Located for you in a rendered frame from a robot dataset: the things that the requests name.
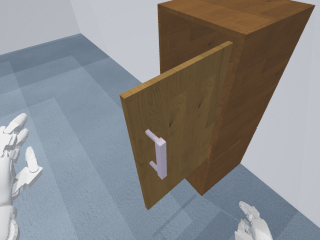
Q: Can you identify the right robot hand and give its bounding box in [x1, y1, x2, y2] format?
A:
[234, 201, 273, 240]

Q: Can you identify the left robot forearm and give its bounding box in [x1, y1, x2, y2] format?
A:
[0, 204, 20, 240]

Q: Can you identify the cupboard door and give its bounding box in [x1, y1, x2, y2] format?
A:
[119, 41, 233, 210]

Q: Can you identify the handle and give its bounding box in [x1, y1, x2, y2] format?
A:
[145, 129, 167, 179]

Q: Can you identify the left robot hand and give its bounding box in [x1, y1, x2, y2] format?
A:
[0, 113, 43, 206]

